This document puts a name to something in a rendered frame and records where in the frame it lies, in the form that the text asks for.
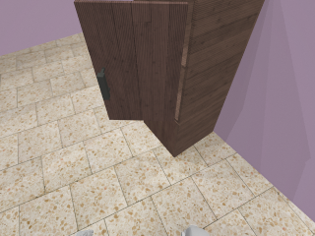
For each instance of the right robot thigh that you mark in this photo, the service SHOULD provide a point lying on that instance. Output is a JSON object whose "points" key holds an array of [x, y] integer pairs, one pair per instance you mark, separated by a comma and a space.
{"points": [[194, 231]]}

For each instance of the cupboard door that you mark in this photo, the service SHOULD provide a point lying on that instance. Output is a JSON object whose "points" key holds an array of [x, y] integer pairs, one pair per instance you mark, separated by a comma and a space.
{"points": [[140, 45]]}

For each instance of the handle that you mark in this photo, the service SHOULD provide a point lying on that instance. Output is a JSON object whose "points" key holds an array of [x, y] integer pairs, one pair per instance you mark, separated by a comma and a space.
{"points": [[103, 86]]}

